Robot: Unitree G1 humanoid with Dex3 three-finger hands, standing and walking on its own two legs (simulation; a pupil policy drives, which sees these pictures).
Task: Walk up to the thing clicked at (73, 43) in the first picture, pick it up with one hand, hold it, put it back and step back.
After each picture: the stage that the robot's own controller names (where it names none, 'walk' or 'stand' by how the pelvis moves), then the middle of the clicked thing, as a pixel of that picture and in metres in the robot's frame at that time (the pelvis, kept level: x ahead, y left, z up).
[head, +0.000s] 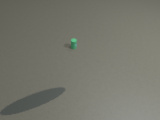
stand; (73, 44) +1.39 +0.03 -0.72
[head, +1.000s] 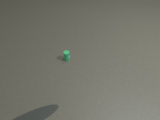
walk; (66, 56) +1.26 +0.18 -0.71
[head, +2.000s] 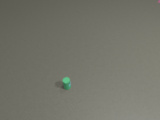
walk; (66, 83) +0.81 +0.18 -0.72
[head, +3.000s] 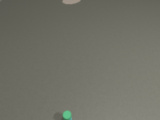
walk; (67, 117) +0.53 +0.13 -0.72
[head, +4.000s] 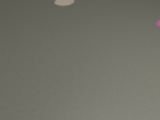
stand; out of the picture +0.39 +0.13 -0.71
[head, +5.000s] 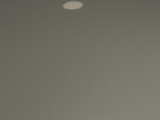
stand; out of the picture +0.37 +0.11 -0.72
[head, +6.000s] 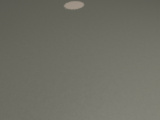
stand; out of the picture +0.31 +0.11 -0.72
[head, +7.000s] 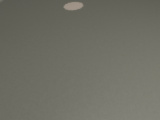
stand; out of the picture +0.32 +0.11 -0.72
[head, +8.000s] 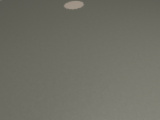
stand; out of the picture +0.33 +0.12 -0.73
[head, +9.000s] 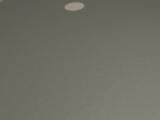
stand; out of the picture +0.32 +0.12 -0.73
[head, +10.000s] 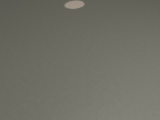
stand; out of the picture +0.31 +0.12 -0.73
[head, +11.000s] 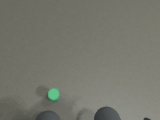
go down; (54, 95) +0.38 +0.10 -0.52
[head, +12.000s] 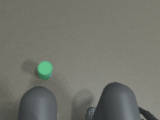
go down; (45, 71) +0.44 +0.11 -0.33
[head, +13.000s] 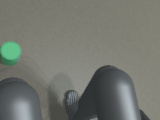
close in; (10, 54) +0.44 +0.14 -0.26
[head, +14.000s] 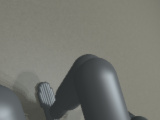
close; out of the picture +0.44 +0.17 -0.24
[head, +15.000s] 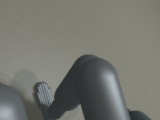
close; out of the picture +0.45 +0.18 -0.23
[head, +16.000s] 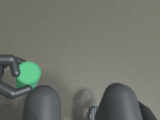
lift; (27, 78) +0.34 +0.18 -0.09
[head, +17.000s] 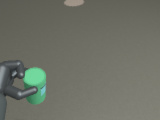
hold; (35, 86) +0.34 +0.15 +0.05
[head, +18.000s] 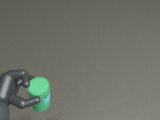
hold; (39, 95) +0.32 +0.14 -0.01
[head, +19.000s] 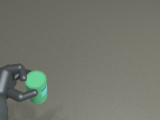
crouch; (37, 88) +0.35 +0.14 -0.05
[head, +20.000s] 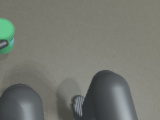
lower; (2, 37) +0.48 +0.17 -0.13
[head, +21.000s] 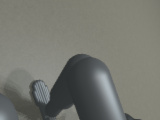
lower; out of the picture +0.47 +0.21 -0.25
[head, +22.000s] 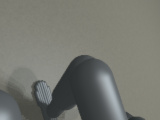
lower; out of the picture +0.46 +0.21 -0.25
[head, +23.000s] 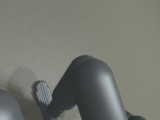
lower; out of the picture +0.46 +0.21 -0.25
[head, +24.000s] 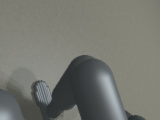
lower; out of the picture +0.46 +0.21 -0.25
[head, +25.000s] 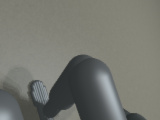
open; out of the picture +0.45 +0.20 -0.25
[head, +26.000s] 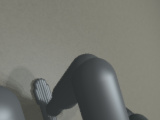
withdraw; out of the picture +0.45 +0.20 -0.24
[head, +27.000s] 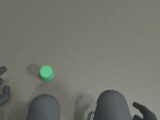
walk; (47, 74) +0.45 +0.13 -0.41
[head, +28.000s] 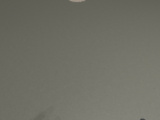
stand; out of the picture +0.37 +0.11 -0.66
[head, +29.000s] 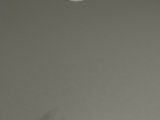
stand; out of the picture +0.36 +0.13 -0.67
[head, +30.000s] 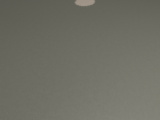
stand; out of the picture +0.37 +0.11 -0.70
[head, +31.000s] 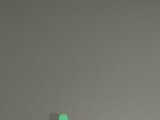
walk; out of the picture +0.41 +0.11 -0.71
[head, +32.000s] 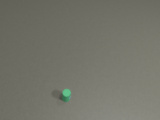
walk; (66, 95) +0.58 +0.04 -0.71
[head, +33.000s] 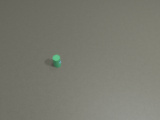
walk; (57, 61) +0.87 +0.21 -0.68
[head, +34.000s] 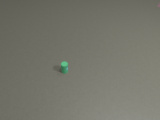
stand; (64, 67) +1.00 +0.14 -0.71
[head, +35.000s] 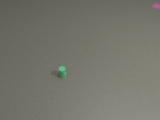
stand; (62, 72) +0.98 +0.15 -0.73
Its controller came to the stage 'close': yes
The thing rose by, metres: 0.71
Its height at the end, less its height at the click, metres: +0.00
